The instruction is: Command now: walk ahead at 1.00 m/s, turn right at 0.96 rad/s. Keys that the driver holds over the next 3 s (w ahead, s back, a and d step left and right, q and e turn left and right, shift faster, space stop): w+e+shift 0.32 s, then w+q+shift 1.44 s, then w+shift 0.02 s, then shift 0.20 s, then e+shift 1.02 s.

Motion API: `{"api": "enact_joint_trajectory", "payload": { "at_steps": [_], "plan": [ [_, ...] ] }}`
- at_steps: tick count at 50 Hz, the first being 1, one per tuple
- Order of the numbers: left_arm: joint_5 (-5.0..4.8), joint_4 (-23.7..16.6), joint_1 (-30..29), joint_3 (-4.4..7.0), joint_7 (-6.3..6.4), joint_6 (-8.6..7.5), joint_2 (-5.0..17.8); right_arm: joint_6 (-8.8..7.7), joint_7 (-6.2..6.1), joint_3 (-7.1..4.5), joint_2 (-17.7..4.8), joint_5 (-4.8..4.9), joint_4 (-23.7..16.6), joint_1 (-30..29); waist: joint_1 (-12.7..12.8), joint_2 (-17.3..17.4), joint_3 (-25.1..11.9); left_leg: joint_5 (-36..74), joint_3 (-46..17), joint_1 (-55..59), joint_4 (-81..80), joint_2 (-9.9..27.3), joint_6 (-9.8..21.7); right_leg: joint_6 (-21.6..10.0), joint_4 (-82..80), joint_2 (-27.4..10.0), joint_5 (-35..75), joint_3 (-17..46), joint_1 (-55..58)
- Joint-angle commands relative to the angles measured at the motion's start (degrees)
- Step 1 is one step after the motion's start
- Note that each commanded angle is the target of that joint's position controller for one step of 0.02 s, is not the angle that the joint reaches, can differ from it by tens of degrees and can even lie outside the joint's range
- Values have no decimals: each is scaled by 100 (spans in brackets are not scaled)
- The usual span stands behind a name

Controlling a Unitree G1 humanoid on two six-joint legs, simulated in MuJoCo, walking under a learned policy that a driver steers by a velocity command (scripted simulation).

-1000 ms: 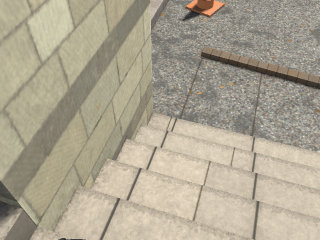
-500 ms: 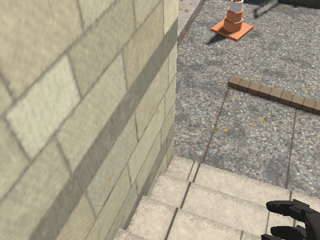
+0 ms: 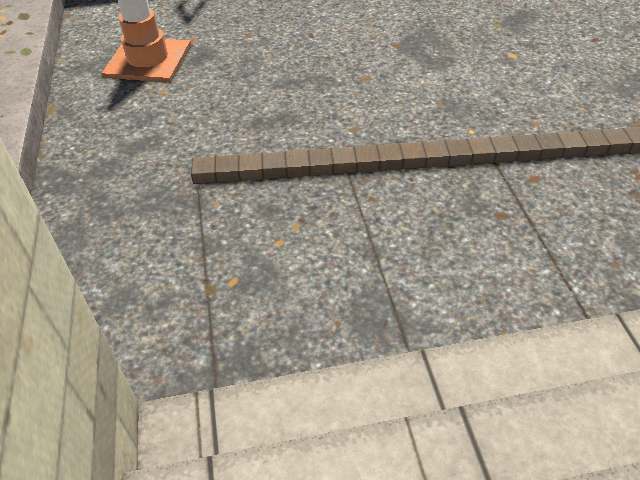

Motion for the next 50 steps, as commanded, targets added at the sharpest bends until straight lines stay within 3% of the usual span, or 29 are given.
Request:
{"api": "enact_joint_trajectory", "payload": {
  "at_steps": [1,2,3,5,8,12,15,16,17,18,19,20,21,23,25,26,29,34,37,38,39,40,41,42,43,44,45,49,50],
  "plan": [
    [-169,532,1889,119,55,18,756,-326,88,-126,-778,-261,-760,-100,243,306,-384,426,-1074,-4361,-434,-36,182,-1042,233,-1442,3154,2962,3023],
    [-58,304,1377,161,58,-46,1032,-273,111,-61,-669,-323,-928,-126,-128,-462,-790,596,-1348,-4241,-1429,-152,-99,-1565,-379,-2030,573,4373,1939],
    [99,93,802,82,99,-110,823,-153,136,-104,-913,-270,-1105,-962,-359,463,-119,1623,-1306,-3246,-3017,-252,-538,-1552,-913,-1749,369,4331,61],
    [292,145,683,61,131,-141,770,24,51,-45,-675,-112,-795,-774,-549,175,-85,3005,-850,-1772,-3284,-496,-756,-1393,-696,-1369,1839,3729,-1326],
    [-65,265,739,-93,212,-185,204,-87,186,9,-575,-62,-1097,-1579,-354,-44,-237,6048,-823,-329,-5774,-716,-532,-867,367,-254,248,2776,-2019],
    [70,119,659,-54,98,5,430,-97,211,106,-230,259,-1334,-1179,-296,-366,-209,5471,-450,1929,-6660,-1400,-328,-549,1601,73,390,2368,-2492],
    [191,35,-37,5,121,79,503,-40,-24,-182,-593,377,-788,1280,-1724,69,-337,5042,-887,3556,-8622,-831,-298,-446,5327,342,1996,1816,-2195],
    [46,65,60,-79,166,2,-221,-51,34,-198,-709,313,-536,1490,-1570,538,-112,5238,-1767,3771,-8463,98,183,-328,7799,829,-1200,1490,-3083],
    [-123,-315,602,-300,186,-43,-852,-61,215,-21,-636,75,-650,1182,-715,1391,-427,7445,-1757,4243,-5728,545,-401,-396,9166,527,-2339,1305,-4436],
    [-117,-286,1402,-342,224,-21,-820,-62,335,65,-407,102,-624,941,-64,1631,-803,7482,-2550,4202,-5990,804,-536,-394,8800,76,-1886,1086,-4903],
    [101,-158,1192,-293,246,-16,-391,-205,353,2,-470,148,-543,1288,-272,1385,-628,4586,-3481,3806,-7170,1024,45,-350,7866,-75,-1383,1031,-5375],
    [238,-137,402,-253,168,62,-204,-215,382,59,-269,182,-480,1009,-326,802,177,1768,-4224,2359,-8188,908,387,-157,7576,-23,-1411,1178,-5339],
    [376,-349,-410,-261,201,30,-222,-373,355,137,-283,196,-349,927,-332,1048,859,2352,-4879,1529,-8060,945,631,22,6957,-250,-744,1651,-5583],
    [188,-269,-741,-282,146,-33,-89,-490,258,234,-254,21,-267,630,158,-74,1297,3303,-3851,-75,-7723,455,711,435,4267,-406,672,1743,-4590],
    [357,-292,-1015,-265,-32,-15,-31,-433,203,134,-750,126,-580,252,228,117,702,3999,-3444,-1079,-8384,123,1090,682,2742,-639,1854,345,-2574],
    [334,-49,-630,-197,-25,45,5,-386,264,97,-987,196,-324,703,156,974,515,5020,-3591,-990,-8008,422,1105,689,3617,-667,1847,300,-2202],
    [125,-448,-2074,-189,-61,-78,47,-318,129,314,-25,288,-256,1476,-402,210,824,3652,-2919,281,-7310,-511,997,460,1421,-775,3902,334,-3120],
    [-151,-699,-2261,-321,-144,-100,-331,-65,232,280,-200,53,3,1673,-1104,580,536,3885,-2571,1086,-6796,-852,957,614,-982,-323,3691,-81,-1161],
    [-106,-345,-790,-130,70,-251,-59,59,170,205,-305,8,323,1836,-576,440,-33,4826,-2358,1046,-4397,-965,960,788,-1850,-536,3895,230,989],
    [21,22,567,28,96,-225,197,25,157,144,-497,114,262,1401,272,285,-424,4574,-2129,368,-2962,-1032,992,721,-2055,-854,4277,346,2404],
    [160,317,1466,109,114,-198,368,-45,159,56,-498,276,70,888,706,-5,-724,1022,-1802,-1000,-1427,-1441,906,495,-1728,-1544,4366,999,3766],
    [311,357,1900,68,54,-189,479,-106,24,92,-193,467,-174,1277,455,-334,-1336,-446,-1686,-2260,-268,-1330,869,533,688,-2538,7842,1269,5163],
    [229,349,1932,13,-29,-209,282,-105,-86,113,-246,561,-264,1628,336,-686,-1994,-72,-1424,-3263,-460,-943,723,132,784,-3087,7842,1899,5908],
    [75,403,1719,122,0,-281,389,-20,-86,118,-335,341,-295,1395,331,-745,-1886,338,-1202,-3610,-747,-754,576,-442,151,-3074,5248,2481,5195],
    [14,292,1465,77,35,-266,-22,86,59,32,-518,-5,-374,713,349,101,-1303,792,-1058,-3228,-1349,-529,703,-222,-671,-2406,2759,2169,3836],
    [129,240,1265,65,48,-403,128,112,191,-59,-508,-80,-488,690,83,-569,-914,1362,-1137,-2965,-1880,-430,663,-549,-720,-2717,2698,2404,2821],
    [82,498,1411,48,48,-523,-114,159,216,-97,-462,-295,-434,331,36,-98,-272,1800,-1341,-3033,-2294,-176,661,-409,-452,-2703,3662,2268,2181],
    [-60,608,997,104,153,-532,292,391,501,-32,-76,-291,-734,-369,-407,-375,115,3371,-696,-1908,-3914,-279,360,61,-467,-2487,3169,1036,101],
    [-100,776,1059,-52,154,-610,-436,272,592,-45,-93,-115,-764,-595,-495,-318,58,5127,-973,-1723,-5027,-222,516,478,-90,-1983,1936,435,-136]
  ]
}}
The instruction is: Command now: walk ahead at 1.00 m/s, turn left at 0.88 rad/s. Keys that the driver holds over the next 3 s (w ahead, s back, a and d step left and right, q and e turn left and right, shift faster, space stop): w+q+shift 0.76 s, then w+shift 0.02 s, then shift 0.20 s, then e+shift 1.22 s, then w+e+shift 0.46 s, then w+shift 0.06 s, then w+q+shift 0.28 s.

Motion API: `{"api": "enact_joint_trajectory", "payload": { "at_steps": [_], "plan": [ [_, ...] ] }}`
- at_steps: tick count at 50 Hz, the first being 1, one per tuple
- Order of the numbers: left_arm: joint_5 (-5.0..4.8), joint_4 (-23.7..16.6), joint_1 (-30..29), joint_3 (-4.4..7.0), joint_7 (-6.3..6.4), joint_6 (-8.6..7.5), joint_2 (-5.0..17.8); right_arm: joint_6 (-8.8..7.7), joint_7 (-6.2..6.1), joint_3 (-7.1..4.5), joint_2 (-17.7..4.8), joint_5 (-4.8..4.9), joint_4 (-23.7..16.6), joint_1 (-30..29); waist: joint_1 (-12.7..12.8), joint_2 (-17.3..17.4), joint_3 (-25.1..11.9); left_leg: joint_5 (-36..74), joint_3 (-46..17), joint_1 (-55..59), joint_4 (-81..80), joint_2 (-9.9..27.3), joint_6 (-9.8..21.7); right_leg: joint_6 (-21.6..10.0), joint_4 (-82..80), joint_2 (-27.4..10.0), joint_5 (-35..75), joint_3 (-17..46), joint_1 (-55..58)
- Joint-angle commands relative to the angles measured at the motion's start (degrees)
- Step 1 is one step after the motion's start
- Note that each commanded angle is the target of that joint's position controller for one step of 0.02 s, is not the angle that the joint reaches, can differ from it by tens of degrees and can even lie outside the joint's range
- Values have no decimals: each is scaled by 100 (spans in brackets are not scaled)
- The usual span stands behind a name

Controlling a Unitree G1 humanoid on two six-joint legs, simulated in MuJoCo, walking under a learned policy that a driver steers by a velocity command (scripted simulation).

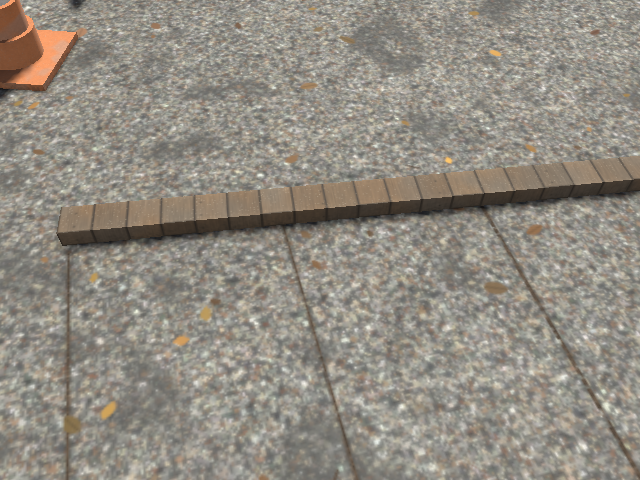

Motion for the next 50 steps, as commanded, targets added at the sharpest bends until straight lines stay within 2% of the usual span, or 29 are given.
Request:
{"api": "enact_joint_trajectory", "payload": {
  "at_steps": [1,4,6,7,8,9,10,11,12,13,14,15,17,19,22,25,27,28,29,30,31,34,42,45,46,47,48,49,50],
  "plan": [
    [-75,-297,-586,-202,69,-254,-472,-154,367,180,476,219,-248,177,-553,-272,292,3958,255,1631,-2401,-117,15,158,-529,-975,2039,38,-2084],
    [5,-223,-715,-133,225,-194,154,-26,497,268,479,425,-243,-98,-485,-597,420,4374,1242,3663,-2271,-732,2,265,-100,-1022,1962,-384,-2928],
    [17,-249,-861,-138,141,-147,512,154,167,106,-33,111,202,1327,-1063,-579,-247,3356,1790,4730,-1330,-1160,474,464,2083,-1165,4952,-628,-2272],
    [66,-149,-297,-54,151,27,798,204,98,20,-441,73,178,1259,-912,-156,217,1089,1590,4244,-3124,-1210,536,354,3136,-1167,6026,-598,-1617],
    [171,-46,-356,-57,254,158,823,179,73,-88,-640,-74,352,2061,-1519,479,334,1563,986,4976,-4106,-759,984,216,6044,-1023,4236,-401,-2044],
    [311,-184,-1106,-99,289,330,490,149,54,-156,-783,190,464,2392,-1943,909,768,1866,24,5132,-4767,-298,1406,89,8506,-192,-43,-350,-3126],
    [256,-919,-714,-148,319,259,228,-1,56,-12,-1104,304,480,1959,-529,1086,749,6523,-808,5804,-2608,347,1100,111,7928,-387,-771,288,-4854],
    [414,-1128,-712,-205,204,173,364,-109,16,-62,-1173,408,399,2156,-661,-84,-246,5390,-2095,6797,-2815,787,1647,141,6819,-652,-500,1040,-5460],
    [504,-1044,-552,-156,124,111,666,-127,2,-77,-1099,392,320,1876,-445,-855,-192,2731,-2888,6199,-3146,897,1846,151,5971,-823,-594,1399,-5576],
    [532,-1024,-718,-119,73,85,578,-198,-18,13,-944,355,184,1374,-157,-1049,-45,1214,-3157,5303,-3482,808,1860,195,5051,-739,-135,1517,-5410],
    [480,-1098,-891,-174,87,113,409,-310,-37,6,-1000,229,74,1137,-67,189,286,715,-4701,4355,-3571,1469,2443,377,4803,-834,-410,1738,-5653],
    [275,-1449,-1772,-107,65,189,775,-385,-135,144,-615,265,-185,413,202,-815,1065,409,-4154,2220,-4235,1115,2180,794,2544,-980,943,1821,-4374],
    [286,-1037,-1344,-133,-44,234,588,-469,-175,32,-943,116,-159,93,397,-266,795,910,-2923,443,-3977,315,1642,702,2011,-584,3138,1049,-1587],
    [175,-1109,-1402,-152,-180,85,446,-640,-193,164,-339,415,-92,-15,380,-367,576,-1004,-1894,39,-3032,-751,927,439,16,-588,6197,1265,-495],
    [-134,-1251,-1595,-209,-207,188,225,-537,-125,133,-438,311,14,455,-44,367,468,-997,-1971,757,-2187,-895,680,454,-941,-174,5234,1090,300],
    [-236,-783,105,75,-35,150,676,-379,-142,134,-458,8,75,526,836,98,-227,237,-1974,2453,671,-1069,618,459,-2923,-547,5698,1447,1097],
    [171,-375,1301,136,-106,174,860,-392,-158,272,302,258,-233,161,1219,-482,-452,-3376,-1347,-50,4297,-1530,464,364,-1353,-1218,4752,1818,3106],
    [408,-325,1126,-1,-204,168,596,-405,-272,372,708,548,-589,1005,328,-1334,-755,-3378,-893,-1524,5156,-982,445,590,149,-2096,6562,2466,3891],
    [368,-430,867,283,-156,113,1372,-389,-309,424,608,584,-725,1381,258,-2841,-1761,-2932,-234,-2612,5886,-945,289,-644,-1222,-3339,2831,4984,4250],
    [227,-574,478,168,-128,100,638,-303,-222,384,209,203,-813,88,592,-1445,-925,-2031,-269,-2802,4609,-213,408,-802,-2478,-3061,-1589,5078,2892],
    [201,-641,81,36,-109,105,310,-228,-52,257,-157,115,-996,-705,632,-753,77,-1736,-201,-2287,4143,-136,313,-551,-2956,-2642,-1715,4527,1365],
    [129,-190,-263,-111,51,-141,102,-37,382,373,360,194,-1419,-1351,-108,-603,1088,-257,-562,-783,1451,287,-110,20,-3381,-1929,661,2400,-1151],
    [32,-125,486,-165,48,11,178,-233,377,604,490,217,-1671,-2362,220,-178,788,738,1187,392,-2385,-504,245,314,-3154,-1170,7093,-177,699],
    [17,-154,585,-114,197,134,750,-329,324,473,58,86,-1057,-758,-475,-687,-234,654,1113,2605,-3268,-1193,407,289,-1005,-1370,8852,-192,990],
    [-297,-402,-237,75,267,106,1480,-350,262,125,-347,652,-1109,-252,-1229,-998,-835,1372,162,3980,-3770,-669,638,333,15,-1506,9291,206,374],
    [-228,-630,-702,27,251,44,1197,-340,166,42,-790,656,-782,441,-1462,-315,-1168,2792,-591,5093,-4254,-55,824,416,2056,-747,4953,31,-450],
    [58,-823,148,-172,120,-80,302,-358,53,70,-1207,349,-915,129,-485,1370,-2235,7057,-2126,7007,-2987,1349,1481,465,4098,-193,-254,563,-2160],
    [-144,-795,393,-156,-27,-200,483,-316,11,96,-951,112,-982,411,-731,699,-3409,6690,-2906,7349,-3499,1983,2189,380,4635,-284,-388,1800,-2581],
    [-420,-813,100,-102,-60,-147,613,-290,7,123,-660,117,-959,184,-617,92,-2732,5293,-2537,6579,-3952,1792,2116,386,4505,-428,-70,1696,-2817]
  ]
}}
Over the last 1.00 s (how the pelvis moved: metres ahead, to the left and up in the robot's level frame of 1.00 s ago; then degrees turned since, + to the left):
0.75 -0.12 -0.36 -2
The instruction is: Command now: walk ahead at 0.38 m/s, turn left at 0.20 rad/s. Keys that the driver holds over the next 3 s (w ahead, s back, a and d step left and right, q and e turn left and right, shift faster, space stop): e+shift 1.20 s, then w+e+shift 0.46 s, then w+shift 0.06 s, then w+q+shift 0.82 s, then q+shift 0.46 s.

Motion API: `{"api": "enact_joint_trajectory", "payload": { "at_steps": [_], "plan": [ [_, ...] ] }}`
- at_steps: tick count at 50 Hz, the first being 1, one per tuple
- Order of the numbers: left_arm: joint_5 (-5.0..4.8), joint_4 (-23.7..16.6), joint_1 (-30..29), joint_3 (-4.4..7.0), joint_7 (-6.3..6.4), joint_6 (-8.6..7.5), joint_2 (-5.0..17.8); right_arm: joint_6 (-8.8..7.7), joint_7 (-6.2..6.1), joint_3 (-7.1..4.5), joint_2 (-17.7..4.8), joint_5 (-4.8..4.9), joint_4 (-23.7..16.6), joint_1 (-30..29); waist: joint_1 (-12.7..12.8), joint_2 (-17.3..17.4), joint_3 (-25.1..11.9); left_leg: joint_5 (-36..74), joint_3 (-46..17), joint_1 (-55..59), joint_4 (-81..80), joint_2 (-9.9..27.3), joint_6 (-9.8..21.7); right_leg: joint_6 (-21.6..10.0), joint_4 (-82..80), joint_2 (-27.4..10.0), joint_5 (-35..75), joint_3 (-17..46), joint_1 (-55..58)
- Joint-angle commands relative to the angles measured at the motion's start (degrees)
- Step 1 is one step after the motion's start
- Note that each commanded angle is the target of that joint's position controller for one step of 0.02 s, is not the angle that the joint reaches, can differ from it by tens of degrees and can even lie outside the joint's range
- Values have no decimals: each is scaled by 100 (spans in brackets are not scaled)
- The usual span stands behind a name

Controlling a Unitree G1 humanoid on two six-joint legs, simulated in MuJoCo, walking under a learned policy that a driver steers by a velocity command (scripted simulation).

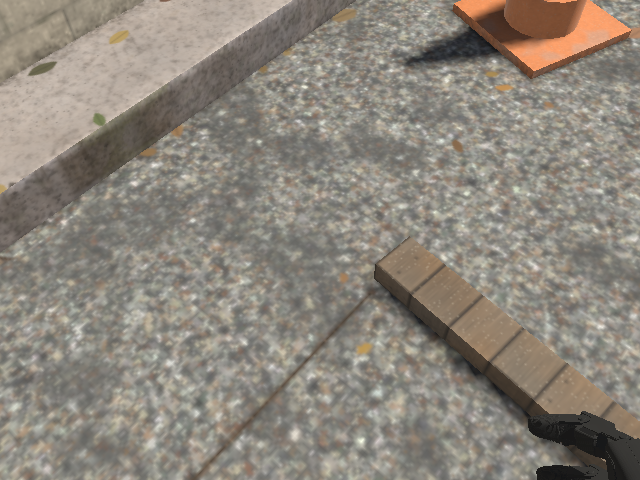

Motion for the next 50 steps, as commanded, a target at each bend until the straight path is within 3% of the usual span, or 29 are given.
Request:
{"api": "enact_joint_trajectory", "payload": {
  "at_steps": [1,2,3,5,7,8,12,16,18,20,21,22,23,24,25,26,27,28,30,33,38,42,43,44,45,46,47,48,50],
  "plan": [
    [-248,-718,-245,228,-63,-135,977,-24,-106,-289,-738,79,75,1271,-725,-598,-2056,4354,-2387,4146,-946,2371,1378,-27,1387,-402,-153,792,-3110],
    [-206,-638,-364,261,17,-17,926,-114,-123,-201,-486,156,45,901,-516,-816,-1577,3901,-2011,3196,-1234,2157,1137,23,1045,-536,81,780,-2854],
    [-210,-554,-198,284,70,114,826,-192,-121,-168,-396,147,69,657,-270,-807,-1230,3719,-1635,2364,-1525,2026,984,72,725,-608,324,814,-2428],
    [-162,-498,-20,277,133,276,567,-277,-83,-181,-376,39,261,587,-82,-436,-980,3777,-996,1330,-1837,1795,697,165,128,-628,803,772,-1789],
    [-120,-696,-293,315,168,292,628,-260,-164,-236,-529,-54,379,579,-74,-28,-888,4110,-482,1132,-1914,1657,549,244,-271,-531,1366,638,-1942],
    [-105,-828,-483,319,153,284,660,-217,-241,-255,-569,-44,403,549,-76,83,-900,4035,-267,1256,-1903,1606,470,258,-581,-551,1731,592,-2119],
    [-51,-1199,-1202,262,20,304,629,-30,-472,-270,-613,46,408,533,-352,220,-972,3256,231,1742,-1770,1579,271,209,-1990,-547,2877,326,-2208],
    [-26,-1580,-1595,280,-222,390,816,154,-536,-358,-806,118,401,639,-465,271,-957,2760,257,2353,-1353,1975,156,-31,-2659,-491,2506,150,-2312],
    [-7,-1715,-1567,331,-345,418,940,221,-563,-405,-873,207,334,586,-387,323,-937,2907,248,2524,-926,2136,-7,-242,-2928,-373,1997,10,-2192],
    [1,-1622,-938,426,-383,386,1057,256,-608,-441,-883,299,245,466,-38,207,-1138,3492,515,2395,173,1934,-333,-566,-3740,15,2226,-232,-1268],
    [27,-1513,-413,582,-312,352,1427,253,-584,-451,-853,248,228,708,156,-382,-1341,2846,633,1780,1329,1508,-674,-873,-4174,18,3956,240,-220],
    [93,-1592,-332,760,-190,347,2196,210,-501,-353,-484,-42,-26,885,-193,-1992,-1610,-1633,684,-92,3170,584,-1174,-1673,-3963,-1299,7418,2313,1163],
    [285,-1841,-386,691,-202,313,2093,131,-400,-301,-521,-2,-175,878,-170,-1973,-2812,-3212,-608,-1250,4614,-183,-1267,-2771,-4324,-2089,6830,4216,2307],
    [236,-2033,-719,670,-241,314,1934,86,-319,-359,-775,142,-158,673,-36,-1124,-2862,-2853,-1234,-1405,4803,118,-1119,-2537,-4474,-1922,5919,3864,2220],
    [75,-2135,-1088,631,-206,336,1727,99,-331,-373,-779,182,-202,438,-145,-621,-2352,-2357,-1237,-1503,4543,256,-1073,-2182,-4508,-1584,5121,3326,1682],
    [-75,-2195,-1340,572,-149,408,1505,142,-392,-379,-708,118,-150,349,-290,-175,-1810,-2051,-1196,-1496,4075,401,-1106,-1878,-4622,-1315,4505,2964,1037],
    [-121,-2272,-1500,527,-69,477,1368,194,-442,-398,-733,92,-180,327,-412,-247,-1614,-1844,-1195,-1216,3597,468,-1118,-1717,-4738,-1120,3990,2804,494],
    [-92,-2348,-1550,518,-13,549,1328,235,-435,-392,-668,107,-208,317,-489,-421,-1505,-1716,-1138,-925,3155,413,-1143,-1581,-4833,-894,3622,2717,175],
    [-15,-2464,-1518,574,69,630,1438,244,-438,-352,-483,151,-181,343,-488,-612,-1464,-1530,-1059,-713,2338,197,-1251,-1454,-4831,-671,3556,2669,56],
    [-17,-2578,-1468,641,193,724,1591,240,-458,-337,-449,175,-130,357,-437,-798,-1594,-1233,-1167,-472,1633,71,-1367,-1345,-4795,-596,3111,2871,-11],
    [7,-2781,-1552,642,225,867,1570,215,-416,-406,-562,199,-112,289,-294,-1200,-1439,-942,-1263,-65,898,-6,-1324,-1118,-4827,-417,2082,3316,-252],
    [-21,-2940,-1751,651,176,918,1585,99,-313,-509,-716,223,-63,570,-343,-1373,-1364,-881,-1273,694,-232,27,-1150,-1015,-4633,-274,2081,3741,-355],
    [-69,-2990,-1882,639,168,930,1561,87,-297,-554,-764,225,11,813,-494,-1296,-1335,-448,-1193,1166,-890,108,-1088,-893,-4500,-117,1900,3718,-551],
    [-90,-3022,-1841,590,157,939,1425,103,-302,-628,-937,185,81,1044,-522,-988,-1413,-43,-1409,1889,-1376,607,-920,-701,-4079,181,1115,3498,-1007],
    [-85,-3047,-1514,490,120,935,1105,184,-339,-700,-1372,45,-21,936,-233,382,-1479,243,-2609,2560,-1567,1883,-280,-433,-2856,891,-479,2513,-2012],
    [-80,-3119,-1390,574,52,834,1396,189,-330,-699,-1359,-206,-123,816,-119,1449,-1364,647,-3738,2116,-1898,2739,474,-142,-1239,1102,-734,1725,-2602],
    [-36,-2974,-1315,691,-1,785,1854,159,-374,-629,-1029,-169,-346,445,-60,1090,-1177,650,-3390,1916,-1868,2788,564,55,-344,603,-285,1511,-2739],
    [-44,-2799,-1233,722,-13,812,1920,184,-444,-554,-742,-60,-449,188,-55,676,-1017,325,-2614,1750,-1734,2328,277,106,-69,450,165,1368,-2674],
    [-14,-2666,-1088,617,-2,908,1576,254,-566,-485,-675,80,-517,195,-152,288,-796,333,-1817,1738,-1615,1863,41,220,712,350,698,1102,-2875]
  ]
}}
Over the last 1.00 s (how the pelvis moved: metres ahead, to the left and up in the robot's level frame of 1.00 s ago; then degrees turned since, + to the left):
0.77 0.19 -0.32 52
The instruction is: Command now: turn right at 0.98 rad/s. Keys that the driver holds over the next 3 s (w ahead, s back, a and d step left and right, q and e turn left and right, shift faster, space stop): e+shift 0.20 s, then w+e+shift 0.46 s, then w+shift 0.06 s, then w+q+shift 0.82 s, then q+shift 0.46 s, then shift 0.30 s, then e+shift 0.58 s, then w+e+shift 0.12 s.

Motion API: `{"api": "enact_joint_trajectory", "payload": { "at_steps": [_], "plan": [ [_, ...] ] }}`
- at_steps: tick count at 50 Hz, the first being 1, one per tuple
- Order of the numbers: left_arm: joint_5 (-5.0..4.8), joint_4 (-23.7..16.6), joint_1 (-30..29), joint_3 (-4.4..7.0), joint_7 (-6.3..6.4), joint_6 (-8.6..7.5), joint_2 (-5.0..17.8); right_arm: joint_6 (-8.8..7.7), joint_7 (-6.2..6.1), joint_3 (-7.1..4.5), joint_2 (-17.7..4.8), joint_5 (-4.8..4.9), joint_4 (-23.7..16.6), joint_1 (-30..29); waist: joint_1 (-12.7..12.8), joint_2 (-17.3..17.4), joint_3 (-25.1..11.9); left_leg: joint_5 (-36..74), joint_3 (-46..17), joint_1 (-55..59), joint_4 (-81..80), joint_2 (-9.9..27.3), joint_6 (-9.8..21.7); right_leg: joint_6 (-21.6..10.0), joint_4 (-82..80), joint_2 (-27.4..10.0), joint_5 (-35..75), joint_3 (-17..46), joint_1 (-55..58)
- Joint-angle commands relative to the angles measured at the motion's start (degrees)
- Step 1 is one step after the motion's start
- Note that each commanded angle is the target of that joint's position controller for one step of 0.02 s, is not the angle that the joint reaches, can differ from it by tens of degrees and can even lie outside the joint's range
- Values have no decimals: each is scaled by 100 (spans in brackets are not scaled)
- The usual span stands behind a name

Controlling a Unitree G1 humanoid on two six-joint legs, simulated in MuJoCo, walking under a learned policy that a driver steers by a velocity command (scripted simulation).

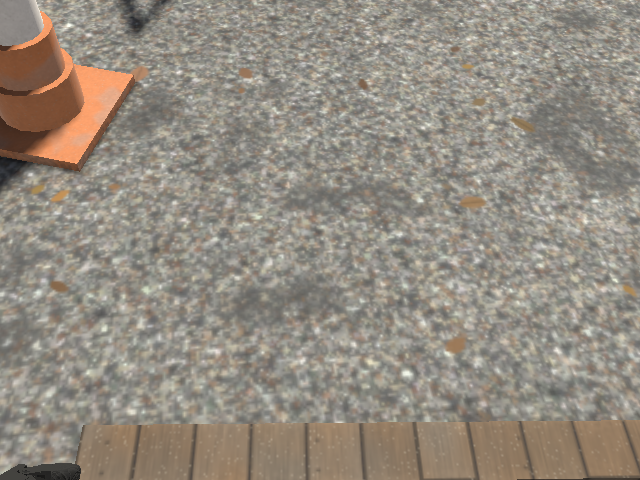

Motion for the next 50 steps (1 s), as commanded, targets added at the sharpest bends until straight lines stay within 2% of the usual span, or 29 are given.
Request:
{"api": "enact_joint_trajectory", "payload": {
  "at_steps": [1,3,6,10,12,16,17,18,19,20,21,22,24,26,28,31,34,35,36,37,38,39,40,41,42,44,46,48,50],
  "plan": [
    [-42,-180,466,174,-22,34,523,-22,-163,-7,-505,28,-692,-628,204,819,-442,942,-855,685,-881,1432,986,219,1569,-579,337,-449,-640],
    [-101,-354,144,95,-20,37,383,37,-190,-16,-602,-33,-650,-306,-16,1036,-424,1172,-485,1055,-909,1412,1087,336,1121,-819,538,-761,-875],
    [-56,-543,-228,20,-44,-24,262,63,-188,-134,-882,-35,-590,97,-298,1202,-605,1412,-337,1734,-895,1750,1240,466,377,-1167,391,-870,-965],
    [-19,-516,-183,-18,-109,-25,164,69,-69,-238,-1085,5,-620,-57,-251,1307,-783,1470,257,1480,-866,1946,1172,346,-649,-1335,330,-1149,-66],
    [-49,-435,-63,7,-159,-12,231,-6,15,-324,-1251,136,-586,45,-243,1407,-885,-490,287,1212,-1216,2070,1016,148,-1059,-1321,239,-1392,459],
    [-92,-3,528,102,-293,-46,305,-188,137,-361,-1261,325,-577,-270,227,1327,-650,-2316,494,615,-1367,2200,607,-498,-2231,-1209,19,-1814,1681],
    [-108,345,1087,113,-292,-61,222,-184,154,-340,-1147,343,-572,-451,518,1086,-605,-2511,824,287,-960,2031,449,-653,-2772,-1042,297,-2107,2351],
    [-133,837,1883,185,-247,-92,287,-175,166,-279,-839,271,-577,-494,772,389,-545,-2543,1283,-200,150,1613,258,-837,-3222,-702,100,-2204,3164],
    [-138,1093,2696,302,-208,-167,568,-194,227,-161,-451,200,-731,-784,1163,-863,-202,-2459,1632,-2032,2837,1145,-42,-1359,-3635,-1357,-403,-663,4315],
    [-76,780,2440,252,-248,-425,1178,-357,292,12,88,116,-1222,-964,631,-1894,113,-2881,954,-4452,4812,277,-183,-2149,-3954,-2453,-497,2401,4565],
    [-14,515,2123,248,-341,-673,1017,-599,360,-23,-361,312,-1515,-1562,880,-1032,-12,-2202,-99,-5048,4965,316,-46,-2584,-5105,-2986,-1580,3575,4465],
    [394,478,1690,183,-205,-463,1004,-461,446,10,-525,-446,-1401,-1467,732,-552,164,-1606,79,-4973,4854,680,-163,-2175,-5337,-2863,-1966,3039,3944],
    [331,469,1322,57,-143,-447,776,-371,558,-29,-756,-403,-1034,-836,316,-334,340,-619,185,-3734,4141,798,-365,-1821,-5359,-2057,-1056,1781,3097],
    [255,584,1357,-41,-154,-572,591,-197,594,-23,-801,-283,-957,-724,221,-298,319,-178,315,-3028,3747,669,-533,-1746,-5494,-1692,-191,1302,2679],
    [207,779,1657,-16,-172,-652,638,-118,578,52,-700,-188,-1015,-952,302,-117,324,7,383,-2966,3158,534,-564,-1755,-5439,-1563,550,1119,2876],
    [202,935,1852,14,-120,-687,671,-135,565,193,-488,-100,-1165,-1323,443,-339,241,220,359,-2598,2319,365,-493,-1722,-5165,-1478,1364,999,3001],
    [151,996,1832,46,-54,-681,738,-151,507,204,-635,-71,-1388,-1496,409,-374,274,-75,220,-2308,1541,408,-275,-1632,-4995,-1760,2036,1323,3399],
    [189,1108,1792,-21,-38,-639,576,-198,455,183,-683,-121,-1256,-1021,191,-123,-33,-692,474,-1548,1131,99,-66,-1408,-4355,-1497,3978,976,3740],
    [286,1243,1725,-5,-46,-637,768,-226,362,112,-737,-107,-1065,-159,-265,-356,-668,-1128,711,-186,947,-294,124,-1284,-3172,-1434,6361,781,3678],
    [249,1259,1322,62,-36,-657,885,-254,221,23,-835,-59,-704,1359,-1081,-414,-1322,-704,542,1663,484,-56,333,-1179,-1613,-1419,6626,590,2905],
    [300,1162,1249,-61,-35,-789,379,-337,82,-97,-1297,-127,-378,2619,-1380,421,-2034,-2264,-585,3456,375,1003,424,-1167,293,-980,3861,373,1539],
    [163,805,1369,-292,-137,-923,-530,-392,117,-181,-1918,-274,-157,2730,-856,2415,-1845,-2834,-4018,4139,-843,2302,733,-898,1503,147,-543,419,-638],
    [242,850,1257,-316,-149,-941,-258,-399,212,-139,-1459,-206,-157,2091,-540,1750,-1011,-2374,-5018,3651,-1207,2305,1085,-1020,1834,-15,-109,528,-1532],
    [311,936,907,-273,-179,-897,-69,-411,241,-75,-950,-182,-145,1762,-424,1066,-354,-1968,-3954,3192,-932,2160,1376,-1004,2181,-400,255,122,-1858],
    [413,874,472,-288,-219,-880,4,-431,280,6,-595,-169,-68,1720,-406,547,-37,-1314,-3199,2632,-892,1909,1472,-965,2265,-622,436,-200,-1905],
    [524,556,-65,-357,-300,-810,-139,-516,314,153,-265,-98,239,1954,-152,789,174,-504,-2491,2009,-1098,1450,1418,-798,2346,-900,225,-561,-2122],
    [568,80,-654,-504,-366,-728,-291,-641,291,152,-363,70,474,2137,46,923,464,-177,-2077,1415,-1558,1213,1326,-645,1780,-1120,85,-726,-2354],
    [514,-386,-1309,-617,-407,-732,-258,-693,200,110,-534,46,468,1902,123,988,727,572,-1766,811,-2172,1096,1331,-488,1007,-1226,359,-938,-2243],
    [449,-544,-1494,-749,-478,-762,-374,-695,140,59,-630,42,407,1664,242,818,611,1278,-1235,-23,-2664,882,1212,-431,-352,-1183,1372,-1073,-734]
  ]
}}
Over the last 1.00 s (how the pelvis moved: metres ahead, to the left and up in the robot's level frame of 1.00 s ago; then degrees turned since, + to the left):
0.26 -0.05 0.02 -45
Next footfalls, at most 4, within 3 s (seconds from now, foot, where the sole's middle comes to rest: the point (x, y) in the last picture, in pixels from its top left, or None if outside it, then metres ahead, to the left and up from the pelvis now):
0.38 right None -0.05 -0.14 -0.78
0.76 left None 0.32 -0.14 -0.78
1.08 right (617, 451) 0.49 -0.60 -0.71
1.56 left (540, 279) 0.95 -0.57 -0.78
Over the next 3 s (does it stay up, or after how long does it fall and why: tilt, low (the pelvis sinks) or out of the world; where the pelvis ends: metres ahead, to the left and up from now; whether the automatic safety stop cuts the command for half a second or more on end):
stays up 1.18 -0.66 0.01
